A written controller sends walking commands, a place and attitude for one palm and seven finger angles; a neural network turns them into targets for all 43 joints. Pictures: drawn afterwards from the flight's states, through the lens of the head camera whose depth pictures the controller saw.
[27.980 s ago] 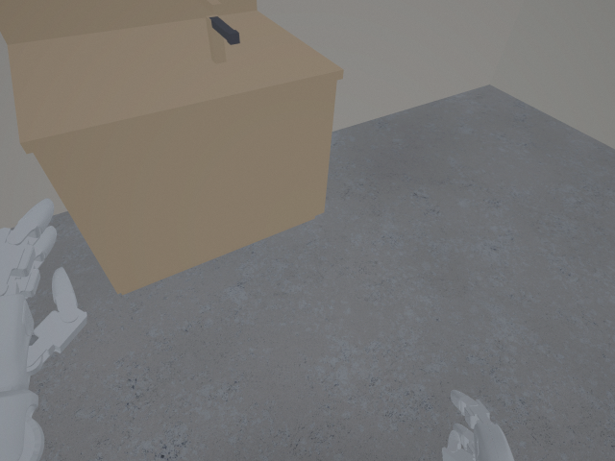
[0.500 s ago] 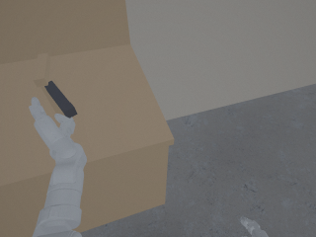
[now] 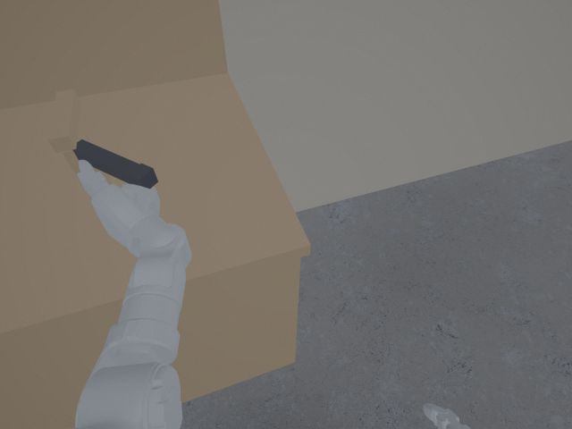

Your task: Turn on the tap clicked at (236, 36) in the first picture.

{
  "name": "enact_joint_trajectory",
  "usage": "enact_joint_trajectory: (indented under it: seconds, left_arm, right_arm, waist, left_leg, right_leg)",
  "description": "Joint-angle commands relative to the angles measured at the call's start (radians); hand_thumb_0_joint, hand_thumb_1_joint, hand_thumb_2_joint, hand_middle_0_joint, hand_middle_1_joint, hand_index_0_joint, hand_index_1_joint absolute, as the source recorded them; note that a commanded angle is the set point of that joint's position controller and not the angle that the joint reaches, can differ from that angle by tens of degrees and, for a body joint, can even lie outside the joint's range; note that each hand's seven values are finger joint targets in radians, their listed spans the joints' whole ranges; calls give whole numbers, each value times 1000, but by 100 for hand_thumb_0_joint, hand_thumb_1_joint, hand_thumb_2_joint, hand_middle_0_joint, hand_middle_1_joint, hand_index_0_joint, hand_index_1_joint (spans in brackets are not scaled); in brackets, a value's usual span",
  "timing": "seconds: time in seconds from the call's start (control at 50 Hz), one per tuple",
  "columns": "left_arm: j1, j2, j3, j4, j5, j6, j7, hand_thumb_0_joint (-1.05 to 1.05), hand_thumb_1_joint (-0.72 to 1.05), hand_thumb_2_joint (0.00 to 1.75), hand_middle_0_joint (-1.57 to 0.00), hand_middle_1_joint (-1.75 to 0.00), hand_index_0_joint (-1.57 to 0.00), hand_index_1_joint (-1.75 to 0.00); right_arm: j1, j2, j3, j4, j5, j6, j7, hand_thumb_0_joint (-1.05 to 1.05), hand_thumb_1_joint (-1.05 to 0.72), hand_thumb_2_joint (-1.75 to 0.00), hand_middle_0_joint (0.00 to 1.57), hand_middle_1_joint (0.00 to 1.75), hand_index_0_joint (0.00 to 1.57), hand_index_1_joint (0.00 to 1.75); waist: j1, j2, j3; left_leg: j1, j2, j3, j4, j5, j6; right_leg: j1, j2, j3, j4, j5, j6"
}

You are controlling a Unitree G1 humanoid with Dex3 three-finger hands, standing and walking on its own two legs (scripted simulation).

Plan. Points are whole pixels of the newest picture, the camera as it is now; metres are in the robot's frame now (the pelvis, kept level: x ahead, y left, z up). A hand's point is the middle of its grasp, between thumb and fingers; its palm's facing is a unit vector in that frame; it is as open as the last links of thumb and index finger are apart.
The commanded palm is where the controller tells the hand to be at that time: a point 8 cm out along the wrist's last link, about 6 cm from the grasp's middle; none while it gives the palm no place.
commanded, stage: push the lever round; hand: left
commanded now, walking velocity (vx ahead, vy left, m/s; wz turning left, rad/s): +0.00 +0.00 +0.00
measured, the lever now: (143, 177) +0.45 +0.23 +0.11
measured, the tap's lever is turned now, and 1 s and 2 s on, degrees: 42 76 81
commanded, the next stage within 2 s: lift the hand up off the lever in 0.98 s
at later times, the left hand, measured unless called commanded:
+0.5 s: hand (174, 178) +0.46 +0.19 +0.11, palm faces +0.84 -0.53 -0.12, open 7.7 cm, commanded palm +0.41 +0.20 +0.11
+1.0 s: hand (179, 167) +0.48 +0.18 +0.11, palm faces +0.84 -0.53 -0.13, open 8.0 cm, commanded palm +0.43 +0.20 +0.11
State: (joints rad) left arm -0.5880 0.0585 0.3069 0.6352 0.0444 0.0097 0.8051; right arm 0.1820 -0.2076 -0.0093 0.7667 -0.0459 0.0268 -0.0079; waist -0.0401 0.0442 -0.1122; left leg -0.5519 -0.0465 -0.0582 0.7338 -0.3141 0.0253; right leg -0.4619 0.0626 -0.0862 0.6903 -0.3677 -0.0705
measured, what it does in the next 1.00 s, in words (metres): stands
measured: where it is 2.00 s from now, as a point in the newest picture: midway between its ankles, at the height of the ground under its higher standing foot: outside the picture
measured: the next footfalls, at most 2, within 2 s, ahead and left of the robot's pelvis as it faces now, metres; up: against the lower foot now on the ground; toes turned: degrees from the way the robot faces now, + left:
none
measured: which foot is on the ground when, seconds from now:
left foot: down 0.00-1.00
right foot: down 0.00-1.00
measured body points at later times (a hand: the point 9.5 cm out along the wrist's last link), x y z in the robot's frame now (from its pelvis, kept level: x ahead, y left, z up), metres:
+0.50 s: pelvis +0.01 -0.02 -0.01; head +0.04 -0.02 +0.44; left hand +0.41 +0.21 +0.12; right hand +0.09 -0.26 -0.14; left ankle +0.03 +0.10 -0.71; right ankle -0.01 -0.07 -0.71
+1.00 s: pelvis +0.01 -0.03 -0.01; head +0.06 -0.04 +0.44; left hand +0.44 +0.21 +0.12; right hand +0.07 -0.29 -0.14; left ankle +0.03 +0.10 -0.71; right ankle -0.01 -0.07 -0.71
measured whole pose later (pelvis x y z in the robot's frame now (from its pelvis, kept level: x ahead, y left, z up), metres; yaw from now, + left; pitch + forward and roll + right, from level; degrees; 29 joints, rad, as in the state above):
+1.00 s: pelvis +0.01 -0.03 -0.01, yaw +0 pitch +13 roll +0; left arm -0.85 0.16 0.50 0.93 0.14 0.00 0.90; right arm 0.28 -0.24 -0.03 0.77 -0.09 0.03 0.04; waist -0.12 0.04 -0.15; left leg -0.65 -0.03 -0.08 0.76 -0.33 -0.01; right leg -0.57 0.08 -0.11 0.73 -0.40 -0.11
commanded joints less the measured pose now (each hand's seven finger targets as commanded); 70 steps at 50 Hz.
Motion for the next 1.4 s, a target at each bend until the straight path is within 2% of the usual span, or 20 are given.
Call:
enact_joint_trajectory:
  seconds: [0.0, 0.06, 0.1, 0.16, 0.2, 0.26, 0.3, 0.38, 0.5, 0.56, 0.6, 0.68, 0.8, 0.88, 0.94, 1.1, 1.2, 1.26, 1.32, 1.38]
  left_arm:
    - [-441, 187, 22, -174, 54, -54, 34, 0, 90, 90, -15, -15, -15, -15]
    - [-500, 113, -40, -159, 67, -55, 52, 0, 90, 90, -15, -15, -15, -15]
    - [-478, 147, 8, -120, 67, -48, 68, 0, 90, 90, -15, -15, -15, -15]
    - [-548, 135, 1, -94, 65, -48, 80, 0, 90, 90, -15, -15, -15, -15]
    - [-549, 170, 37, -99, 74, -49, 90, 0, 90, 90, -15, -15, -15, -15]
    - [-612, 122, -8, -87, 91, -48, 102, 0, 90, 90, -15, -15, -15, -15]
    - [-593, 163, 41, -49, 96, -40, 115, 0, 90, 90, -15, -15, -15, -15]
    - [-643, 144, 28, -39, 95, -37, 126, 0, 90, 90, -15, -15, -15, -15]
    - [-664, 206, 78, 11, 116, -37, 131, 0, 90, 90, -15, -15, -15, -15]
    - [-687, 174, 41, 13, 123, -40, 125, 0, 90, 90, -15, -15, -15, -15]
    - [-714, 201, 60, 29, 127, -44, 126, 0, 90, 90, -15, -15, -15, -15]
    - [-694, 229, 86, 16, 123, -57, 121, 0, 90, 90, -15, -15, -15, -15]
    - [-713, 331, 154, 55, 129, -55, 105, 0, 90, 90, -15, -15, -15, -15]
    - [-721, 318, 136, 75, 133, -61, 96, 0, 90, 90, -15, -15, -15, -15]
    - [-715, 361, 168, 81, 133, -72, 90, 0, 90, 90, -15, -15, -15, -15]
    - [-789, 359, 150, 117, 133, -95, 84, 0, 90, 90, -15, -15, -15, -15]
    - [-759, 367, 162, 76, 127, -106, 85, 0, 90, 90, -15, -15, -15, -15]
    - [-712, 318, 131, 50, 122, -93, 84, 0, 90, 90, -15, -15, -15, -15]
    - [-645, 315, 147, 77, 99, -65, 78, 0, 90, 90, -15, -15, -15, -15]
    - [-676, 305, 137, 69, 88, -46, 75, 0, 90, 90, -15, -15, -15, -15]
  right_arm:
    - [-43, -136, -48, -111, -12, -31, 8, 0, -90, -90, 20, 30, 20, 30]
    - [-30, -132, -50, -112, -17, -33, 23, 0, -90, -90, 20, 30, 20, 30]
    - [-23, -140, -55, -104, -21, -30, 25, 0, -90, -90, 20, 30, 20, 30]
    - [-10, -138, -53, -104, -22, -31, 30, 0, -90, -90, 20, 30, 20, 30]
    - [-5, -140, -58, -97, -25, -28, 31, 0, -90, -90, 20, 30, 20, 30]
    - [8, -135, -58, -90, -32, -30, 42, 0, -90, -90, 20, 30, 20, 30]
    - [20, -141, -61, -82, -34, -28, 46, 0, -90, -90, 20, 30, 20, 30]
    - [34, -138, -61, -85, -38, -31, 52, 0, -90, -90, 20, 30, 20, 30]
    - [61, -145, -65, -73, -43, -29, 54, 0, -90, -90, 20, 30, 20, 30]
    - [70, -143, -64, -77, -44, -29, 58, 0, -90, -90, 20, 30, 20, 30]
    - [78, -145, -65, -69, -44, -30, 56, 0, -90, -90, 20, 30, 20, 30]
    - [91, -145, -65, -82, -46, -31, 55, 0, -90, -90, 20, 30, 20, 30]
    - [105, -154, -62, -84, -42, -21, 45, 0, -90, -90, 20, 30, 20, 30]
    - [120, -153, -61, -84, -44, -20, 46, 0, -90, -90, 20, 30, 20, 30]
    - [136, -158, -64, -86, -42, -17, 44, 0, -90, -90, 20, 30, 20, 30]
    - [151, -163, -64, -73, -44, -21, 50, 0, -90, -90, 20, 30, 20, 30]
    - [159, -162, -68, -79, -47, -21, 56, 0, -90, -90, 20, 30, 20, 30]
    - [159, -160, -70, -86, -45, -19, 67, 0, -90, -90, 20, 30, 20, 30]
    - [158, -167, -69, -88, -39, -17, 69, 0, -90, -90, 20, 30, 20, 30]
    - [140, -170, -66, -87, -34, -18, 65, 0, -90, -90, 20, 30, 20, 30]
  waist:
    - [-4, 2, -301]
    - [-25, -24, -302]
    - [-22, -45, -300]
    - [-38, -85, -301]
    - [-25, -42, -324]
    - [-46, -12, -335]
    - [-40, -18, -325]
    - [-53, -41, -350]
    - [-58, -40, -350]
    - [-70, -35, -358]
    - [-77, -49, -343]
    - [-68, -67, -392]
    - [-72, -58, -367]
    - [-83, -53, -369]
    - [-78, -64, -389]
    - [-101, -35, -365]
    - [-82, -4, -422]
    - [-75, 16, -429]
    - [-68, -65, -382]
    - [-77, -91, -323]
  left_leg:
    - [169, 27, -20, -49, 225, -21]
    - [180, 32, -25, -39, 244, -22]
    - [161, 31, -26, -36, 237, -20]
    - [130, 26, -14, -28, 207, -7]
    - [135, 27, -16, -28, 220, -13]
    - [154, 29, -17, -11, 243, -13]
    - [134, 28, -19, -12, 238, -13]
    - [119, 25, -10, -4, 231, -5]
    - [89, 25, -8, 3, 228, 2]
    - [97, 23, -2, 10, 241, 5]
    - [78, 23, -7, 9, 218, 8]
    - [62, 17, 5, 15, 223, 13]
    - [0, 13, 12, 10, 186, 18]
    - [13, 13, 15, 15, 192, 20]
    - [2, 13, 13, 12, 193, 21]
    - [12, 14, 8, 9, 162, 25]
    - [53, 14, 7, 6, 212, 24]
    - [104, 21, 11, 2, 266, 19]
    - [68, 17, 9, -18, 241, 21]
    - [55, 18, 11, -38, 197, 23]
  right_leg:
    - [61, -49, 46, -94, 236, 33]
    - [36, -46, 35, -82, 242, 33]
    - [33, -44, 35, -84, 235, 36]
    - [41, -51, 44, -88, 246, 47]
    - [47, -51, 43, -81, 248, 42]
    - [15, -51, 40, -68, 264, 42]
    - [19, -51, 36, -69, 259, 42]
    - [35, -56, 43, -70, 296, 52]
    - [45, -65, 50, -65, 331, 59]
    - [42, -67, 53, -62, 370, 64]
    - [38, -70, 54, -64, 355, 67]
    - [94, -80, 70, -63, 450, 83]
    - [133, -101, 94, -69, 488, 98]
    - [119, -98, 94, -72, 511, 102]
    - [143, -100, 97, -66, 527, 104]
    - [92, -89, 91, -80, 436, 97]
    - [125, -80, 83, -68, 471, 90]
    - [123, -69, 67, -69, 490, 82]
    - [152, -71, 64, -84, 497, 89]
    - [143, -75, 68, -111, 462, 93]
